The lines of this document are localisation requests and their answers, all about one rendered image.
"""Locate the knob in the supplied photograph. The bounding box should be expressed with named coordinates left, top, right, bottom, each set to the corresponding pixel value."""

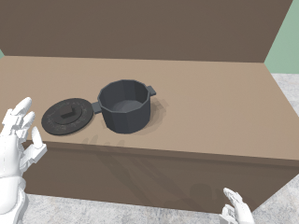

left=59, top=105, right=74, bottom=118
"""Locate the robot right hand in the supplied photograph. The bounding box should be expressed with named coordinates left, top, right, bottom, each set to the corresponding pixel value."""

left=219, top=188, right=255, bottom=224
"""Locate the pot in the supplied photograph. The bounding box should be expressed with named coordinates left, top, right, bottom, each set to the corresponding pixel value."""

left=92, top=79, right=157, bottom=134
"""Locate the left robot forearm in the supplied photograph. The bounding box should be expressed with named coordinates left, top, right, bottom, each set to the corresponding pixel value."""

left=0, top=175, right=29, bottom=224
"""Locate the lid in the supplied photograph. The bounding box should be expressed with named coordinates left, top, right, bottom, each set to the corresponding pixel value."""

left=41, top=98, right=94, bottom=136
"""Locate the table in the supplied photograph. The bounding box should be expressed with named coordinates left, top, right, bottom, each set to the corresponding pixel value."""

left=0, top=0, right=299, bottom=216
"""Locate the robot left hand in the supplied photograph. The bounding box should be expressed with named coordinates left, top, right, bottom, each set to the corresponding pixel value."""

left=0, top=97, right=48, bottom=178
